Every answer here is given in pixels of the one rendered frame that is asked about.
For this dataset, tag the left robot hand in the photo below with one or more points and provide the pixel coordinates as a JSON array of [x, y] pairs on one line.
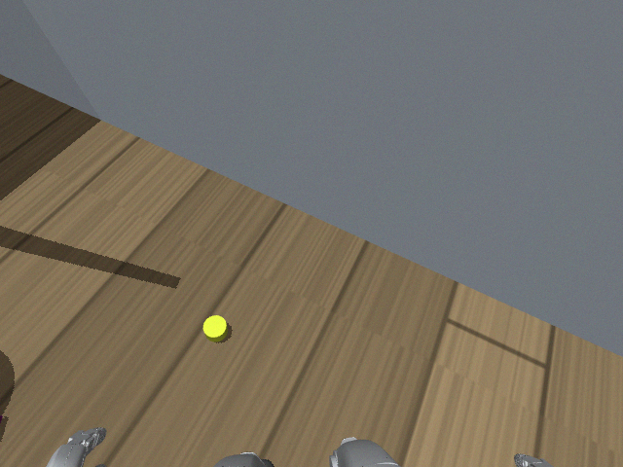
[[78, 447]]

